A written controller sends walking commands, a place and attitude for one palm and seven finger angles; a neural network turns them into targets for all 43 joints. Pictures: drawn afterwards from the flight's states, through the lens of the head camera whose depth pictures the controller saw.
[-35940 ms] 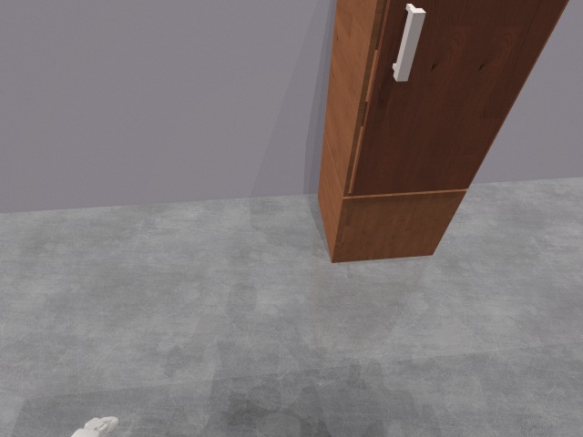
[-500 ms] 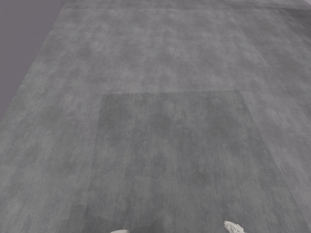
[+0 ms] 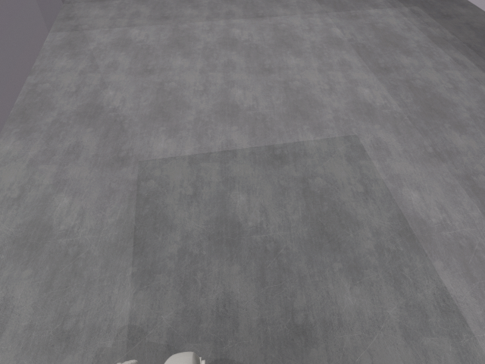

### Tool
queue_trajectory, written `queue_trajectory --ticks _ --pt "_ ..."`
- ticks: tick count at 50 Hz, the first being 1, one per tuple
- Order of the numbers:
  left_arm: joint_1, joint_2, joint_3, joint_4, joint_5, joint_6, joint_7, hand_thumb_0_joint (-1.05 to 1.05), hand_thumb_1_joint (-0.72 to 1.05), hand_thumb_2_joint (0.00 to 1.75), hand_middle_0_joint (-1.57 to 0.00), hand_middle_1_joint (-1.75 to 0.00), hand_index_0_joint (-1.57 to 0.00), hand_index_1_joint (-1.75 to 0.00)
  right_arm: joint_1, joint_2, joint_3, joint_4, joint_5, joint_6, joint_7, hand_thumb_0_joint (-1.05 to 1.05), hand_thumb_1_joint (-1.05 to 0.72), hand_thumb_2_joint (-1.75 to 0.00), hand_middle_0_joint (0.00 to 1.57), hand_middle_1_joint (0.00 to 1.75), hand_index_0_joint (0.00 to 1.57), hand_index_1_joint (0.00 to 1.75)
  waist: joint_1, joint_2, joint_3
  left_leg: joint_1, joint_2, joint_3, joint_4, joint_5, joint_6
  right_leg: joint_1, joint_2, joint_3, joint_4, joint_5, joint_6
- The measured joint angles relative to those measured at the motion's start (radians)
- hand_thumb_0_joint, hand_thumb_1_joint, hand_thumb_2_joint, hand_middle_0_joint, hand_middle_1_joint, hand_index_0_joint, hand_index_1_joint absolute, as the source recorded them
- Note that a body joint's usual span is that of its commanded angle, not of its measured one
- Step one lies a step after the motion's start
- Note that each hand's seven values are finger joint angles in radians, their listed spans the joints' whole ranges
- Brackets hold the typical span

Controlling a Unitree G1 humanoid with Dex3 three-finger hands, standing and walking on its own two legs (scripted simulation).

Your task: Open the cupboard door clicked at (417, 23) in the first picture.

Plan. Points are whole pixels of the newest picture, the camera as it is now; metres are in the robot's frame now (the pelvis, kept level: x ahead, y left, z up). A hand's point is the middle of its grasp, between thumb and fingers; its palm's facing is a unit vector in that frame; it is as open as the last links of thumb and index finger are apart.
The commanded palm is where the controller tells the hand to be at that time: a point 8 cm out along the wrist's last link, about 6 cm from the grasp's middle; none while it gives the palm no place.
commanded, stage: turn to face it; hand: left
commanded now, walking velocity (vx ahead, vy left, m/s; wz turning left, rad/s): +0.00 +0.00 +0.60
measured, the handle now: out of the picture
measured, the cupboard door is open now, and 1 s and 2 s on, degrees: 46 46 46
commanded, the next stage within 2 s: none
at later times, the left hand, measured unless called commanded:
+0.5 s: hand (136, 333) +0.20 +0.21 -0.16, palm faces +0.26 -0.93 -0.25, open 7.4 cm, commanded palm none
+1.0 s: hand out of the picture +0.10 +0.16 -0.19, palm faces +0.60 -0.75 -0.28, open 7.4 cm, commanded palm none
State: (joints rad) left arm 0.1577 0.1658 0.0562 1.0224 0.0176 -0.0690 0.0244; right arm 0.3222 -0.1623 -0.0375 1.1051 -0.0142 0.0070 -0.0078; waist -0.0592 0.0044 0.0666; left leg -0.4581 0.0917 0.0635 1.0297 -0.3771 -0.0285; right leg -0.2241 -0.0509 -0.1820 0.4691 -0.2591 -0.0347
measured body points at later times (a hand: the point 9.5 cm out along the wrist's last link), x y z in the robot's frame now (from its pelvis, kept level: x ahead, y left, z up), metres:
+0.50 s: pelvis +0.14 -0.01 -0.01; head +0.20 -0.01 +0.44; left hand +0.19 +0.26 -0.14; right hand +0.27 -0.24 -0.16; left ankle +0.14 +0.11 -0.74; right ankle +0.17 -0.15 -0.71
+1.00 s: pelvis +0.20 -0.03 -0.02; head +0.25 +0.01 +0.42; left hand +0.07 +0.20 -0.17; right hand +0.46 -0.16 -0.15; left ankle +0.13 +0.06 -0.74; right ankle +0.21 -0.16 -0.69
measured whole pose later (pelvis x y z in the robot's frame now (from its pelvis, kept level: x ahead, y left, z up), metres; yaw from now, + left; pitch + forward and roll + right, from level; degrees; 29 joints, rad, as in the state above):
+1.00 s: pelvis +0.20 -0.03 -0.02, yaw +36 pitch +1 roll +2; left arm 0.24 0.24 0.06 0.95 0.02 0.04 0.02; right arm 0.07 -0.23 -0.06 0.89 -0.02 0.03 0.02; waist 0.02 -0.05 0.12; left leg -0.32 0.00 0.09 0.65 -0.33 0.03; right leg -0.38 -0.15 -0.13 1.05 -0.56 0.07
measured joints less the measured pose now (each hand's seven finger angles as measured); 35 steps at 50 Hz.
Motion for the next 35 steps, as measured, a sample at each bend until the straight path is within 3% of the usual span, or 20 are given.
queue_trajectory --ticks 4,7,8,9,11,13,15,20,26,27,28,30,33,35 --pt "-0.006 0.012 -0.005 -0.004 0.002 0.007 -0.004 -0.01 0.98 0.90 -0.20 -0.30 -0.20 -0.30 -0.052 0.023 0.007 -0.037 -0.001 0.006 0.013 0.00 -0.92 -0.90 0.20 0.30 0.20 0.30 0.012 -0.017 0.001 -0.023 -0.010 0.042 -0.200 0.047 -0.004 0.075 -0.012 -0.047 -0.024 -0.045 0.018" --pt "0.001 0.013 -0.006 -0.011 0.003 0.021 -0.006 -0.01 0.97 0.90 -0.20 -0.30 -0.20 -0.30 -0.084 0.004 0.002 -0.055 -0.009 0.016 0.016 0.01 -0.94 -0.90 0.20 0.30 0.20 0.30 0.021 -0.025 0.014 0.011 -0.033 0.074 -0.339 0.113 0.005 0.110 -0.031 -0.082 0.039 -0.122 0.042" --pt "0.011 0.013 -0.006 -0.015 0.001 0.028 -0.007 -0.01 0.96 0.90 -0.20 -0.30 -0.20 -0.30 -0.087 -0.009 0.001 -0.069 -0.011 0.012 0.021 0.02 -0.94 -0.90 0.20 0.30 0.20 0.30 0.024 -0.023 0.013 0.033 -0.040 0.076 -0.393 0.195 0.017 0.105 -0.040 -0.089 0.092 -0.160 0.051" --pt "0.021 0.011 -0.006 -0.019 -0.003 0.038 -0.008 -0.01 0.95 0.90 -0.20 -0.30 -0.20 -0.30 -0.090 -0.024 -0.003 -0.085 -0.016 0.007 0.023 0.02 -0.94 -0.90 0.20 0.30 0.20 0.30 0.025 -0.015 0.005 0.037 -0.045 0.070 -0.396 0.189 0.065 0.072 -0.049 -0.088 0.184 -0.198 0.063" --pt "0.017 0.022 -0.002 -0.021 -0.005 0.069 -0.006 0.00 0.94 0.90 -0.20 -0.30 -0.20 -0.30 -0.114 -0.031 -0.009 -0.107 -0.020 0.004 0.016 0.01 -0.94 -0.90 0.20 0.30 0.20 0.30 0.017 -0.031 0.008 0.015 -0.065 0.064 -0.333 0.118 0.105 -0.035 -0.048 0.010 0.439 -0.312 0.078" --pt "0.000 0.030 0.004 -0.019 0.000 0.091 -0.005 0.00 0.94 0.90 -0.20 -0.30 -0.20 -0.29 -0.126 -0.035 -0.012 -0.125 -0.021 0.002 0.005 0.01 -0.94 -0.90 0.20 0.30 0.20 0.30 0.018 -0.035 0.004 0.017 -0.080 0.051 -0.339 0.096 0.101 -0.139 -0.028 0.092 0.636 -0.294 0.089" --pt "-0.019 0.032 0.009 -0.027 0.004 0.098 -0.009 0.01 0.93 0.90 -0.20 -0.30 -0.20 -0.29 -0.132 -0.041 -0.014 -0.138 -0.020 -0.002 -0.004 0.01 -0.93 -0.90 0.20 0.30 0.20 0.30 0.027 -0.033 0.005 0.037 -0.094 0.037 -0.386 0.116 0.085 -0.213 -0.024 0.137 0.714 -0.227 0.101" --pt "-0.045 0.032 0.010 -0.072 0.004 0.099 -0.014 0.01 0.92 0.90 -0.20 -0.30 -0.19 -0.29 -0.142 -0.054 -0.014 -0.158 -0.019 -0.001 -0.003 0.00 -0.92 -0.90 0.20 0.30 0.20 0.30 0.043 -0.006 0.007 0.087 -0.104 -0.019 -0.486 0.154 0.076 -0.270 -0.018 0.179 0.593 -0.176 0.121" --pt "-0.048 0.032 0.004 -0.118 0.003 0.091 -0.016 0.01 0.91 0.90 -0.20 -0.30 -0.19 -0.29 -0.147 -0.067 -0.030 -0.175 -0.017 0.031 0.009 0.00 -0.91 -0.90 0.20 0.30 0.20 0.30 0.036 0.036 0.005 0.097 -0.098 -0.113 -0.464 0.129 0.026 -0.169 0.016 0.163 0.255 -0.108 0.114" --pt "-0.039 0.036 0.002 -0.130 0.005 0.082 -0.017 0.01 0.91 0.90 -0.20 -0.30 -0.19 -0.29 -0.144 -0.068 -0.034 -0.179 -0.014 0.037 0.011 0.00 -0.91 -0.90 0.20 0.30 0.20 0.30 0.038 0.032 -0.001 0.087 -0.106 -0.125 -0.438 0.113 0.016 -0.129 0.013 0.158 0.159 -0.066 0.107" --pt "-0.030 0.039 0.002 -0.137 0.010 0.071 -0.014 0.01 0.91 0.90 -0.20 -0.30 -0.20 -0.29 -0.147 -0.070 -0.038 -0.179 -0.009 0.043 0.014 0.00 -0.91 -0.90 0.20 0.30 0.20 0.30 0.046 0.025 -0.003 0.067 -0.115 -0.126 -0.381 0.051 0.008 -0.120 0.003 0.149 0.132 -0.014 0.070" --pt "-0.022 0.027 -0.005 -0.137 0.013 0.065 -0.009 0.01 0.91 0.90 -0.20 -0.30 -0.20 -0.29 -0.163 -0.086 -0.051 -0.175 -0.007 0.057 0.018 0.00 -0.91 -0.90 0.20 0.30 0.20 0.30 0.044 0.038 0.010 0.006 -0.125 -0.124 -0.164 -0.091 -0.001 -0.112 -0.008 0.114 0.171 -0.055 0.032" --pt "0.004 0.011 -0.014 -0.130 0.012 0.066 -0.002 0.01 0.91 0.90 -0.20 -0.30 -0.20 -0.29 -0.184 -0.103 -0.059 -0.166 -0.009 0.073 0.024 0.01 -0.91 -0.90 0.20 0.30 0.20 0.30 0.040 0.039 0.020 -0.061 -0.111 -0.080 0.103 -0.089 -0.020 -0.062 -0.029 0.070 0.134 -0.084 0.022" --pt "0.023 0.007 -0.016 -0.124 0.012 0.065 0.000 0.01 0.91 0.90 -0.20 -0.30 -0.20 -0.29 -0.195 -0.102 -0.056 -0.165 -0.007 0.075 0.028 0.01 -0.91 -0.90 0.20 0.30 0.20 0.30 0.038 0.023 0.026 -0.060 -0.096 -0.052 0.123 -0.078 -0.030 -0.030 -0.046 0.045 0.096 -0.076 0.023"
